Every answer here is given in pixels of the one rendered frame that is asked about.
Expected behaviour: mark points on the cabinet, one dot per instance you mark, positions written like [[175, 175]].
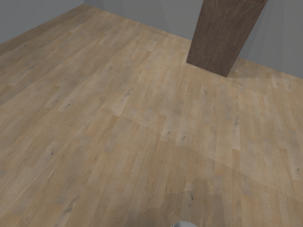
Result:
[[222, 29]]

